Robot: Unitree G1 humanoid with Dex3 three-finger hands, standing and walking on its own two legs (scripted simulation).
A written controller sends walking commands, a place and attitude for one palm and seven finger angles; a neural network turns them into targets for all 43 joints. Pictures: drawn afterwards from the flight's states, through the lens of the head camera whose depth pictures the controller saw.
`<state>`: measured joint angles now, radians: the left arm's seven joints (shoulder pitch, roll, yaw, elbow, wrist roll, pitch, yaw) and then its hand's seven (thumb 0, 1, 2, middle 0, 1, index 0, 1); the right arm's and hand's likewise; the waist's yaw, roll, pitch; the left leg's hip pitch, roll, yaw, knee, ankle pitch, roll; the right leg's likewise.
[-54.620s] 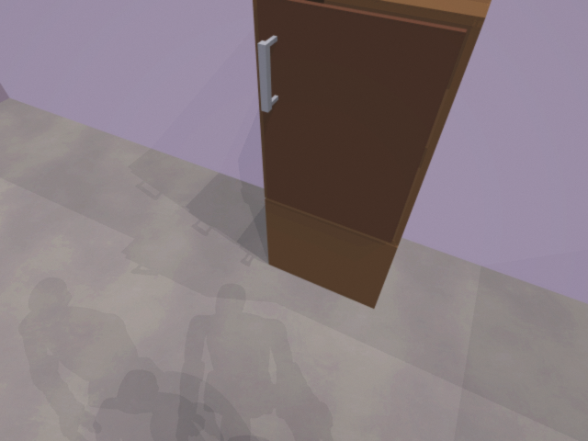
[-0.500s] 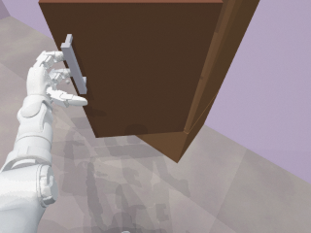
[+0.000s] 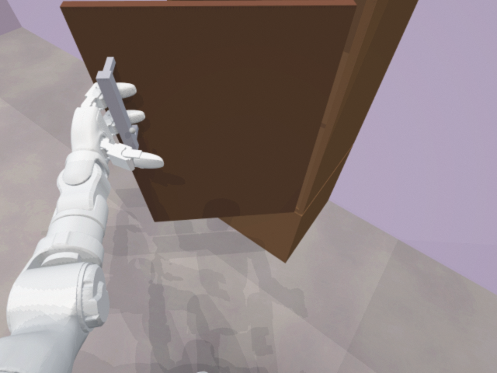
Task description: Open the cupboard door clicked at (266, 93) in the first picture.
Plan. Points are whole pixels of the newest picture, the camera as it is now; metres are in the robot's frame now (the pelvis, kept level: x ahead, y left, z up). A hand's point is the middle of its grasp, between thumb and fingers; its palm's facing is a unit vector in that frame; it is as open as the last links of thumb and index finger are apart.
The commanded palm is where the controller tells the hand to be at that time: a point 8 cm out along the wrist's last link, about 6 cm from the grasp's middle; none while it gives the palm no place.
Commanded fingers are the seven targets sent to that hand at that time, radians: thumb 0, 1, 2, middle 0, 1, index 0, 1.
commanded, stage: slide the fingers in behind the handle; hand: left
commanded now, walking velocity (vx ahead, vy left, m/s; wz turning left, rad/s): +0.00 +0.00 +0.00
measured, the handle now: (122, 108) +0.53 +0.20 +0.12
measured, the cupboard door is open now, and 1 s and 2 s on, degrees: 42 42 71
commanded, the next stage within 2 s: close the thumb around the handle in 0.42 s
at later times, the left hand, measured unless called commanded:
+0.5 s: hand (132, 129) +0.48 +0.18 +0.12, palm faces +0.08 -1.00 +0.01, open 14.0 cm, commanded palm +0.44 +0.23 +0.12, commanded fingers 0.00 -0.50 0.30 -0.30 -1.20 -0.30 -1.20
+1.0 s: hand (134, 126) +0.48 +0.17 +0.12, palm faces +0.06 -1.00 +0.01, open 8.0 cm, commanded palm +0.45 +0.23 +0.12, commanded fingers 0.00 0.90 0.90 -0.40 -1.35 -0.40 -1.35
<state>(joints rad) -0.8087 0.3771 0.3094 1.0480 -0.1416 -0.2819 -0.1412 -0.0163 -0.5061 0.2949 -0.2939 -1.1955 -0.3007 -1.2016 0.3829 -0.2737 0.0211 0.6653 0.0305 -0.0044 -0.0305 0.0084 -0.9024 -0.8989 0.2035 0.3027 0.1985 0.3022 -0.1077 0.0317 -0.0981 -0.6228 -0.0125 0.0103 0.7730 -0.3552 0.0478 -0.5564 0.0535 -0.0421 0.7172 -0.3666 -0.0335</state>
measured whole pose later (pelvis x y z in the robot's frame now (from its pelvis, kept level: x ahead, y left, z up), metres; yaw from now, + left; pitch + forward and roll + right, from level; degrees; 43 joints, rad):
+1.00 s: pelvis +0.00 +0.00 +0.00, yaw +0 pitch +13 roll -2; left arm -0.84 0.38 0.31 1.08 -0.13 -0.31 -0.13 -0.01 0.36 0.67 -0.36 -1.29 -0.36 -1.30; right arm 0.39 -0.27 0.02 0.67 0.02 0.00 -0.03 0.01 -0.90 -0.90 0.20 0.30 0.20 0.30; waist -0.12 0.03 -0.10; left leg -0.64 -0.01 0.01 0.78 -0.36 0.05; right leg -0.57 0.05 -0.04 0.72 -0.37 -0.03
